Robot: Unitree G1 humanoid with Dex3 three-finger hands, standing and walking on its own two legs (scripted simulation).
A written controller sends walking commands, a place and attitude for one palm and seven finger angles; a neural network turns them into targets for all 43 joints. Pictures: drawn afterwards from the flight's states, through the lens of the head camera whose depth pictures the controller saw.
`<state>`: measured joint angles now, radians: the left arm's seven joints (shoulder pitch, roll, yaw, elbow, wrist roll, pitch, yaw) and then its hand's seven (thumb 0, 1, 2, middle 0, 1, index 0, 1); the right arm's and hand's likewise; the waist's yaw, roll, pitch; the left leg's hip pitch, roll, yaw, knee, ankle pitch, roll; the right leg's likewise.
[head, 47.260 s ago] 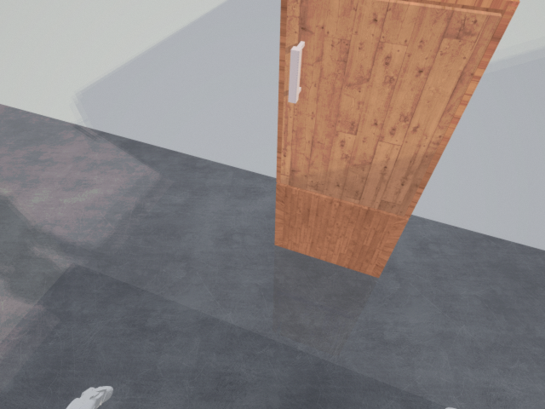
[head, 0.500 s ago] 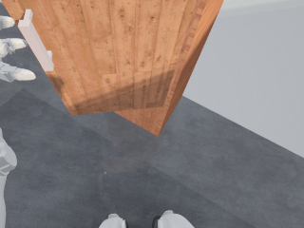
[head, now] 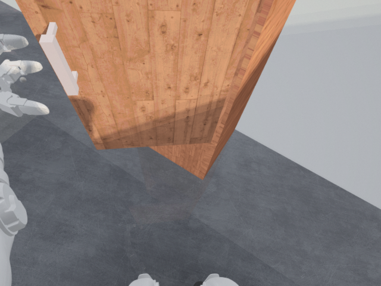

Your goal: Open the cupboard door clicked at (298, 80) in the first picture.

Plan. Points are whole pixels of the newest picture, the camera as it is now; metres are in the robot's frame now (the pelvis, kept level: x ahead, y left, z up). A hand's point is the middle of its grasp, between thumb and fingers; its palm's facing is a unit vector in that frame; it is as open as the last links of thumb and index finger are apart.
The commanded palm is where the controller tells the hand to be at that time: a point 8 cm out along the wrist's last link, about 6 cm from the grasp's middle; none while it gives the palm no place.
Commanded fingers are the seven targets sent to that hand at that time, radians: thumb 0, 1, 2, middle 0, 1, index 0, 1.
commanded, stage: move the hooked fingers beside the handle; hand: left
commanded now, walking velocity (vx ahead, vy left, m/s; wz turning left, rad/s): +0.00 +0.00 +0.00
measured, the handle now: (63, 61) +0.54 +0.24 +0.11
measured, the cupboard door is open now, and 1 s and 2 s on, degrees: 39 39 39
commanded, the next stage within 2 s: slide the fingers in behind the handle in 0.56 s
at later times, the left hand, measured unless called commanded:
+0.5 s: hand (30, 83) +0.48 +0.28 +0.11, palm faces +0.05 -1.00 +0.01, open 14.0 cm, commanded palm +0.46 +0.33 +0.11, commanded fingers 0.00 -0.50 0.30 -0.30 -1.20 -0.30 -1.20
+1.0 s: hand (44, 80) +0.49 +0.26 +0.11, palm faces +0.06 -1.00 +0.02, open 14.0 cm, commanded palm +0.47 +0.31 +0.11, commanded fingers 0.00 -0.50 0.30 -0.30 -1.20 -0.30 -1.20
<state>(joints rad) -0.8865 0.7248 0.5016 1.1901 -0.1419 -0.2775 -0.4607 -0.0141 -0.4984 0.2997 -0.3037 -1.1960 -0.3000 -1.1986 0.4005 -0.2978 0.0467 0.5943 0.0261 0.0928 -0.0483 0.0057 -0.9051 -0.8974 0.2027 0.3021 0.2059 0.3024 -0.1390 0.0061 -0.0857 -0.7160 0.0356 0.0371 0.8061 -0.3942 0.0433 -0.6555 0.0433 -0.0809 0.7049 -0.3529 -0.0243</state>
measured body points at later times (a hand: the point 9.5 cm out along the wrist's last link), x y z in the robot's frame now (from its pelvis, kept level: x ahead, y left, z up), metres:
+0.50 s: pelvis -0.01 +0.01 +0.00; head +0.10 +0.03 +0.43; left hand +0.47 +0.34 +0.11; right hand -0.03 -0.27 -0.10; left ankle -0.01 +0.09 -0.71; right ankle -0.02 -0.11 -0.71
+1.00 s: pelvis -0.01 +0.01 -0.01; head +0.10 +0.04 +0.43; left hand +0.48 +0.31 +0.11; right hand -0.01 -0.27 -0.11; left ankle -0.01 +0.09 -0.71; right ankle -0.02 -0.11 -0.71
